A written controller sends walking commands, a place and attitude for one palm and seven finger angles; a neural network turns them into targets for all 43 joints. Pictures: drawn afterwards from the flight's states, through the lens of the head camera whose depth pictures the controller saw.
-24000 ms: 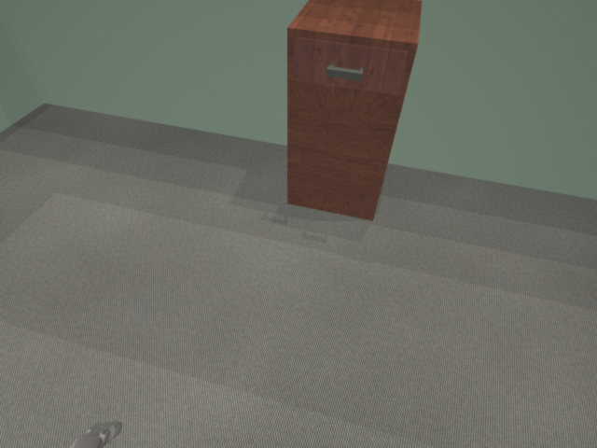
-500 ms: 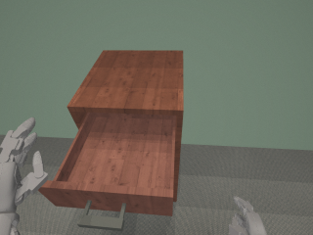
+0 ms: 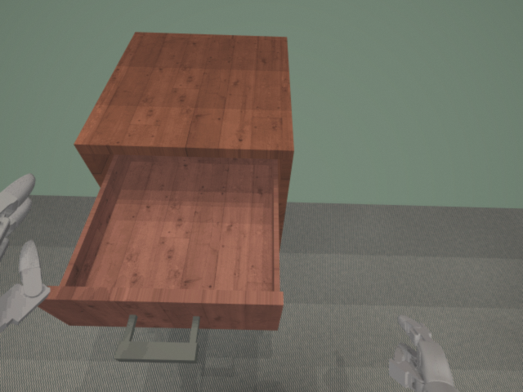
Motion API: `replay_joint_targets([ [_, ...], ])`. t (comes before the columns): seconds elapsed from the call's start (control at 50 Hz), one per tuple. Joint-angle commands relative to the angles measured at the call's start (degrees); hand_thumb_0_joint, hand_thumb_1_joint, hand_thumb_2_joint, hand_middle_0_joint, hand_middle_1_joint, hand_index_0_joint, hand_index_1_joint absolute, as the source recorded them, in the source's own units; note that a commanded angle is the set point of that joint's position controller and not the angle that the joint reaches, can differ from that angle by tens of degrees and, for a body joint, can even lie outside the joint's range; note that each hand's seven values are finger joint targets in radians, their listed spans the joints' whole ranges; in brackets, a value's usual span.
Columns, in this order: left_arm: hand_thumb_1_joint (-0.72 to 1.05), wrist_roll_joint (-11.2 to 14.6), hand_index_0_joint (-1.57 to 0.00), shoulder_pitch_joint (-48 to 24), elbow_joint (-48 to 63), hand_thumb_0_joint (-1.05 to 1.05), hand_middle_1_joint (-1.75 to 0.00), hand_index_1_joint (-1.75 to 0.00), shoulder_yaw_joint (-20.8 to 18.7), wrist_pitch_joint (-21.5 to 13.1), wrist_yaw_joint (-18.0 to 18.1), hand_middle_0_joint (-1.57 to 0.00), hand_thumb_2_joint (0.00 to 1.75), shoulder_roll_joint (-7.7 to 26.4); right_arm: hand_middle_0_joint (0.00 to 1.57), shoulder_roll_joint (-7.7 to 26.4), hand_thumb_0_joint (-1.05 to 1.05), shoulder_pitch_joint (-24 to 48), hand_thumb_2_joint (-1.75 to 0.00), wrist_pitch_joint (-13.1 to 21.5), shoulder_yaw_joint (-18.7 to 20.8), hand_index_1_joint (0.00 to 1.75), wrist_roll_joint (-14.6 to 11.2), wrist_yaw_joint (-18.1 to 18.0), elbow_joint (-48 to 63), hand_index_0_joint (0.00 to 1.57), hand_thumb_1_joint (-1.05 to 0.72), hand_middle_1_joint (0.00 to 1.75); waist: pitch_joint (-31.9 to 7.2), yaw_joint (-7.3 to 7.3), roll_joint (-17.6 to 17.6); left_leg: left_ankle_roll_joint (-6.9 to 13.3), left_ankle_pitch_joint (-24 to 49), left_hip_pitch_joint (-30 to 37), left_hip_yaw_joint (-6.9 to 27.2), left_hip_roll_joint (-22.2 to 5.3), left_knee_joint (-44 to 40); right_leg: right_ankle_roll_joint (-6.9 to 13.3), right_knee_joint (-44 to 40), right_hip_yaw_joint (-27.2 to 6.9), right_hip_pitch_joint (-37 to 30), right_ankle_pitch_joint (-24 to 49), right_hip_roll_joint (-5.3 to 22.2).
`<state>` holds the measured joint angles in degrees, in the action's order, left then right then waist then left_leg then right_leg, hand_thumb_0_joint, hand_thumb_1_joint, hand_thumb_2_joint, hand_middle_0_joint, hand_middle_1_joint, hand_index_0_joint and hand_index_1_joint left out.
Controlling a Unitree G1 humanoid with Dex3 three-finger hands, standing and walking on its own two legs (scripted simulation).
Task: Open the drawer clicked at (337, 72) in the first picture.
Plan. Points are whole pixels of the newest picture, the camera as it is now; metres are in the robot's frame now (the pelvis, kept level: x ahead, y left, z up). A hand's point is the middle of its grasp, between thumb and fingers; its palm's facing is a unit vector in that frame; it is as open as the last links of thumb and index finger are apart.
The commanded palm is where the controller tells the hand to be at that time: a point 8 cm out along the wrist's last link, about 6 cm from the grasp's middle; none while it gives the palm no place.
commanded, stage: step back with the hand held close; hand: left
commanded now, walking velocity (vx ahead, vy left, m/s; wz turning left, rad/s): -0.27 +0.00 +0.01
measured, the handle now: (161, 337) +0.21 +0.17 -0.06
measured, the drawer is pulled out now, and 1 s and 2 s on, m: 0.29 0.29 0.29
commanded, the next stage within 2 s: stop stepping back and stand still in 0.98 s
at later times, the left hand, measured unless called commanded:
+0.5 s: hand (6, 359) +0.14 +0.24 +0.16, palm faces +0.35 -0.85 -0.40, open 7.4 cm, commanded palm +0.06 +0.28 +0.18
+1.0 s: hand out of the picture +0.03 +0.27 +0.15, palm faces +0.32 -0.83 -0.45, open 7.4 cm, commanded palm -0.04 +0.31 +0.18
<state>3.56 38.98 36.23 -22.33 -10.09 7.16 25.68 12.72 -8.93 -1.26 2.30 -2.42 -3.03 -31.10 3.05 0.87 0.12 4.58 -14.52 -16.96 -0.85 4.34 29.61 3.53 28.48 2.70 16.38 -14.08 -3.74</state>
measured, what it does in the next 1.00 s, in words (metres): walks backwards: left foot, then left foot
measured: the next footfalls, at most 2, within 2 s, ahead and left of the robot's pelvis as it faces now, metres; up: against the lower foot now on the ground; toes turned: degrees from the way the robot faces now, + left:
left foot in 0.56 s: -0.04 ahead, +0.16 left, +0.00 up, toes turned +2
left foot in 1.00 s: -0.13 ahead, +0.14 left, +0.00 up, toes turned +4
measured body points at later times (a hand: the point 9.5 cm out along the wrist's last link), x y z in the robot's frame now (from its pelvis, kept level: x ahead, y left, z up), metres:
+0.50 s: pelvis -0.06 +0.00 +0.00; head -0.03 +0.03 +0.45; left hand +0.11 +0.28 +0.18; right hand +0.10 -0.24 -0.08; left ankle -0.08 +0.13 -0.70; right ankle +0.01 -0.08 -0.73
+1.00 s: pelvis -0.16 +0.03 -0.01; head -0.11 +0.06 +0.44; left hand +0.01 +0.31 +0.17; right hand +0.03 -0.21 -0.08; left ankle -0.18 +0.14 -0.74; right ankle -0.07 -0.08 -0.74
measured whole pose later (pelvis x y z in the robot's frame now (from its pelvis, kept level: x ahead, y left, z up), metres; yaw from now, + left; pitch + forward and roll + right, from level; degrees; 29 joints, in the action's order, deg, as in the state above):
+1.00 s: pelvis -0.16 +0.03 -0.01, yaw +3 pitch +3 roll -1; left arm 2.7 40.0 38.9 -22.2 -12.5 7.8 23.4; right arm 10.2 -8.5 1.9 0.6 -0.2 -3.8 -32.6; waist 2.0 1.6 -4.0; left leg 0.2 -19.7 -17.5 -0.7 -0.7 32.2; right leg 1.0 29.3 4.0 24.9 -7.5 0.7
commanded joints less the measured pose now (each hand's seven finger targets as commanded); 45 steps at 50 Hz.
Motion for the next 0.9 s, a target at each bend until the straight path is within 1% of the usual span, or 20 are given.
replay_joint_targets([
  [0.0, 0.9, 0.2, -0.2, 3.4, 10.0, 0.0, -0.3, -0.3, -7.2, -2.9, 1.9, -0.2, 0.9, 6.2, 0.2, 6.2, 0.0, 4.8, -0.9, 3.4, 1.9, 0.3, 0.6, -0.6, 9.2, 0.2, -0.9, 0.3, -12.0, -0.72, 4.1, -0.1, 21.0, -1.7, 12.6, -13.7, -6.6, -2.3, 3.2, -6.2, -8.3, 10.6, 7.4],
  [0.1, 0.9, -0.8, -0.2, 0.9, 9.7, 0.0, -0.3, -0.3, -6.0, -2.9, 2.5, -0.2, 0.9, 5.1, 0.2, 6.1, 0.0, 3.6, -0.9, 4.8, 1.6, 0.3, 2.4, -1.0, 8.6, 0.2, -0.9, 0.3, -7.8, -0.67, 4.8, 1.9, 14.3, -8.7, 15.6, -17.6, -12.0, -2.8, 8.3, -5.0, -7.9, -5.2, 4.8],
  [0.22, 0.9, -0.9, -0.2, -1.8, 12.0, 0.0, -0.3, -0.3, -5.0, -2.7, 2.6, -0.2, 0.9, 4.5, 0.2, 7.0, 0.0, 2.9, -0.9, 6.5, 1.0, 0.3, 2.5, -1.0, 8.9, 0.2, -0.9, 0.3, -7.9, -0.54, 4.6, 2.4, 3.9, -13.6, 14.2, -17.0, -9.0, -2.8, 5.4, -6.3, -11.7, -1.8, 6.1],
  [0.26, 0.9, -0.9, -0.2, -3.0, 11.7, 0.0, -0.3, -0.3, -6.0, -3.2, 2.2, -0.2, 0.9, 5.4, 0.2, 6.8, 0.0, 3.0, -0.9, 6.6, 1.0, 0.3, 1.7, -0.8, 9.6, 0.2, -0.9, 0.3, -7.4, -0.54, 0.3, 1.4, -7.2, -18.0, 12.1, -13.1, -5.1, -1.5, 1.3, -11.2, -13.8, 5.0, 9.3],
  [0.3, 0.9, -0.8, -0.2, -4.8, 11.7, 0.0, -0.3, -0.3, -5.6, -3.9, 2.2, -0.2, 0.9, 5.7, 0.2, 6.5, 0.0, 1.5, -0.9, 6.5, 1.4, 0.3, 1.8, -0.4, 9.5, 0.2, -0.9, 0.3, -6.1, 0.34, -6.4, -1.3, -16.1, -14.1, 8.9, -6.8, 5.7, 3.0, -10.5, -23.1, -2.8, -9.0, 17.5],
  [0.32, 0.9, -0.5, -0.2, -5.1, 11.3, 0.0, -0.3, -0.3, -4.6, -4.3, 2.6, -0.2, 0.9, 5.4, 0.2, 6.2, 0.0, 0.5, -0.9, 6.5, 1.6, 0.3, 1.4, 0.0, 8.7, 0.2, -0.9, 0.3, -5.5, 0.6, -9.3, -2.8, -12.9, -8.1, 5.8, -4.3, 15.3, 5.1, -16.9, -27.7, 4.4, -16.2, 22.7],
  [0.34, 0.9, -0.2, -0.2, -4.8, 10.9, 0.0, -0.3, -0.3, -3.9, -4.7, 2.9, -0.2, 0.9, 5.0, 0.2, 6.0, 0.0, 0.8, -0.9, 6.4, 1.9, 0.3, 1.6, 0.3, 7.8, 0.2, -0.9, 0.3, -6.1, 0.33, -10.4, -3.6, -11.9, -4.3, 4.8, -3.8, 24.2, 6.7, -19.4, -27.0, 8.1, -16.7, 25.9],
  [0.38, 0.9, -0.2, -0.2, -3.9, 10.6, 0.0, -0.3, -0.3, -5.2, -5.2, 3.0, -0.2, 0.9, 5.8, 0.2, 5.5, 0.0, 2.5, -0.9, 6.3, 1.4, 0.3, 1.8, 0.4, 7.6, 0.2, -0.9, 0.3, -7.7, 0.53, -7.7, -3.6, -12.8, -5.6, 5.3, -4.6, 28.9, 8.0, -16.8, -24.4, 5.9, -4.7, 25.7],
  [0.48, 0.9, -1.0, -0.2, -1.7, 13.4, 0.0, -0.3, -0.3, -8.0, -5.7, 3.6, -0.2, 0.9, 8.7, 0.2, 4.9, 0.0, 3.5, -0.9, 5.6, -0.2, 0.3, 2.3, -1.3, 6.8, 0.2, -0.9, 0.3, -8.0, 0.26, 2.2, -3.8, -5.4, -2.4, 0.7, -5.5, -3.1, 1.3, -6.6, -9.6, -1.8, 11.4, 16.3],
  [0.5, 0.9, -1.0, -0.2, -0.8, 14.3, 0.0, -0.3, -0.3, -6.8, -6.1, 3.4, -0.2, 0.9, 7.1, 0.2, 4.5, 0.0, 2.8, -0.9, 6.1, -0.1, 0.3, 2.3, -1.4, 6.3, 0.2, -0.9, 0.3, -9.5, 0.35, 5.6, -3.1, 1.7, -0.6, 1.0, -7.1, -9.1, -1.0, -2.1, -6.2, -4.2, 12.9, 13.5],
  [0.52, 0.9, -1.2, -0.2, -2.1, 16.3, 0.0, -0.3, -0.3, -6.9, -6.8, 3.4, -0.2, 0.9, 7.5, 0.2, 6.1, 0.0, 3.6, -0.9, 6.9, 0.9, 0.3, 2.5, -1.3, 6.9, 0.2, -0.9, 0.3, -9.4, -0.24, 11.5, -0.4, 10.3, -3.7, 9.4, -14.1, -12.0, -3.7, 4.8, -2.9, -6.0, 13.4, 8.5],
  [0.54, 0.9, -1.8, -0.2, -2.7, 16.4, 0.0, -0.3, -0.3, -8.2, -7.1, 3.3, -0.2, 0.9, 8.1, 0.2, 5.6, 0.0, 3.7, -0.9, 7.8, 1.7, 0.3, 2.5, -1.0, 6.9, 0.2, -0.9, 0.3, -11.4, -0.31, 14.9, 1.4, 22.9, -2.5, 12.2, -19.3, -8.0, -4.8, 11.1, -2.3, -3.7, 9.4, 6.3],
  [0.56, 0.9, -1.1, -0.2, -1.4, 16.2, 0.0, -0.3, -0.3, -8.7, -7.4, 2.8, -0.2, 0.9, 7.9, 0.2, 5.4, 0.0, 2.8, -0.9, 8.9, 2.4, 0.3, 2.1, -0.3, 6.5, 0.2, -0.9, 0.3, -13.6, -0.58, 11.7, 1.1, 31.7, 1.3, 8.7, -20.2, -5.9, -4.9, 13.9, -2.4, -1.6, 3.2, 5.4],
  [0.62, 0.9, -0.7, -0.2, -1.0, 14.9, 0.0, -0.3, -0.3, -10.8, -6.8, 2.1, -0.2, 0.9, 7.8, 0.2, 4.7, 0.0, 4.3, -0.9, 9.9, 2.7, 0.3, 2.5, 0.0, 6.3, 0.2, -0.9, 0.3, -10.8, -1.12, 11.7, 1.4, 28.3, -6.1, 8.6, -21.6, -6.7, -4.3, 15.1, -1.9, -3.6, -6.4, 5.1],
  [0.7, 0.9, -0.5, -0.2, -3.0, 11.8, 0.0, -0.3, -0.3, -7.3, -7.0, 0.9, -0.2, 0.9, 4.2, 0.2, 5.8, 0.0, 4.0, -0.9, 10.0, 3.0, 0.3, 2.2, 0.3, 4.1, 0.2, -0.9, 0.3, -7.6, -0.58, 3.4, -1.3, 27.8, -3.8, 5.6, -18.1, 0.7, -4.3, 2.8, -1.5, -5.6, 11.7, 6.3],
  [0.74, 0.9, -1.0, -0.2, -3.0, 10.4, 0.0, -0.3, -0.3, -6.3, -7.2, 0.7, -0.2, 0.9, 4.6, 0.2, 5.6, 0.0, 3.3, -0.9, 9.6, 3.0, 0.3, 1.7, 0.8, 4.3, 0.2, -0.9, 0.3, -11.6, 0.02, -3.9, -4.1, 15.4, -5.1, 0.1, -12.0, 7.8, -3.1, -1.5, -7.7, -8.9, 33.9, 12.5],
  [0.76, 0.9, -0.8, -0.2, -2.9, 9.6, 0.0, -0.3, -0.3, -6.6, -7.0, 0.9, -0.2, 0.9, 5.1, 0.2, 4.8, 0.0, 3.1, -0.9, 9.3, 3.6, 0.3, 1.3, 0.8, 5.0, 0.2, -0.9, 0.3, -14.0, -0.05, -12.6, -5.8, -4.7, -7.7, -1.9, -5.7, 16.0, -0.8, -5.2, -16.0, -9.0, 39.8, 19.5],
  [0.78, 0.9, -0.9, -0.2, -1.2, 8.3, 0.0, -0.3, -0.3, -8.4, -6.8, 1.3, -0.2, 0.9, 6.8, 0.2, 5.1, 0.0, 2.9, -0.9, 8.9, 4.0, 0.3, 1.3, 0.8, 5.3, 0.2, -0.9, 0.3, -16.1, -1.03, -14.9, -5.6, -15.6, -8.0, 0.6, -3.1, 26.6, 1.9, -9.2, -20.9, -6.1, 37.9, 24.5],
  [0.82, 0.9, -0.7, -0.2, 0.8, 9.1, 0.0, -0.3, -0.3, -7.7, -6.6, 1.7, -0.2, 0.9, 6.0, 0.2, 3.0, 0.0, 4.0, -0.9, 7.9, 2.8, 0.3, 1.6, 0.2, 5.6, 0.2, -0.9, 0.3, -15.2, -0.54, -11.2, -5.5, -15.8, -9.8, 5.0, -5.0, 31.5, 4.2, -9.8, -17.2, -4.8, 24.0, 24.7],
  [0.88, 0.9, -0.9, -0.2, 1.7, 11.0, 0.0, -0.3, -0.3, -8.9, -5.7, 2.6, -0.2, 0.9, 6.8, 0.2, 2.2, 0.0, 6.6, -0.9, 6.0, 0.4, 0.3, 2.0, -1.1, 6.8, 0.2, -0.9, 0.3, -12.9, -0.83, -9.5, -5.2, -15.1, -6.6, 1.8, -5.6, 16.6, 3.5, -8.6, -11.4, -2.7, 20.0, 19.2],
])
